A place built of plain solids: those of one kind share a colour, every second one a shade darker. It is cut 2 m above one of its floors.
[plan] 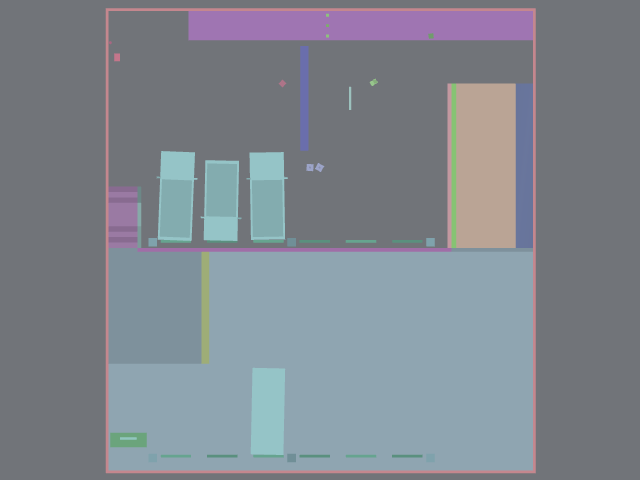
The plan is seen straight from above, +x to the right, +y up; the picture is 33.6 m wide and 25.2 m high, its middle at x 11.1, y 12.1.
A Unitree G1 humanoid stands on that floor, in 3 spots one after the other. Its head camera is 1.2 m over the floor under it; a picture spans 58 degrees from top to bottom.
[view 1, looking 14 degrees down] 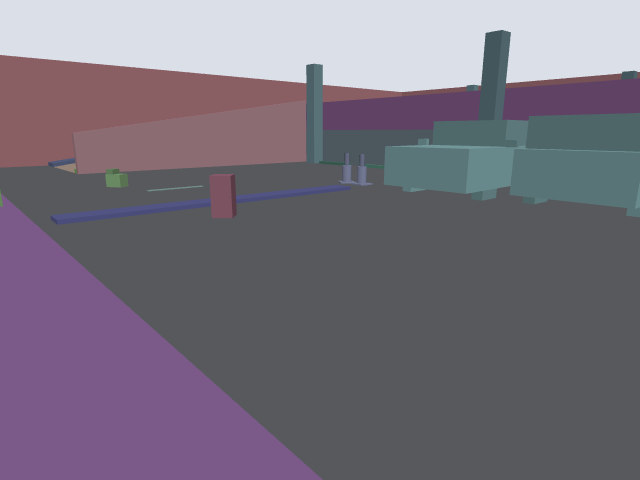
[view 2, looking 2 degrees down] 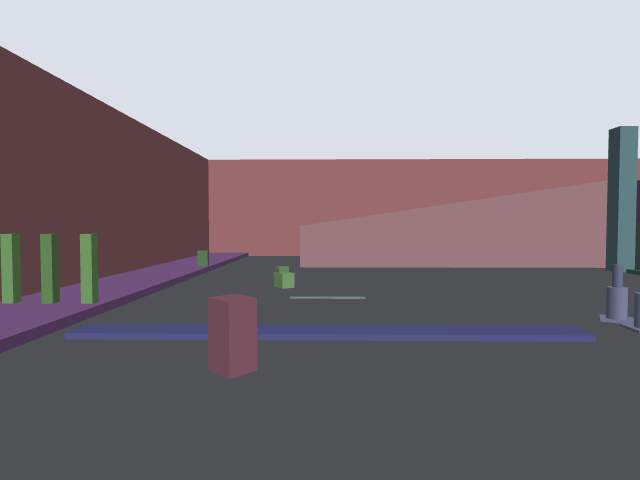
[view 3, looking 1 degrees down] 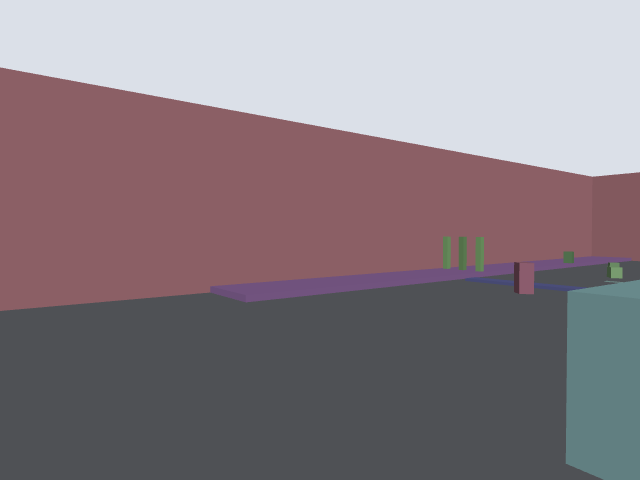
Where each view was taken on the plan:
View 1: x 3.50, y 23.36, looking -41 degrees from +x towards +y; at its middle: ground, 4.96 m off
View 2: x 5.61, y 19.54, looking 1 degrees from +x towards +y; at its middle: ramp_guard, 12.20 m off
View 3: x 0.76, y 15.91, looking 53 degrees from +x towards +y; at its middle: wall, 10.28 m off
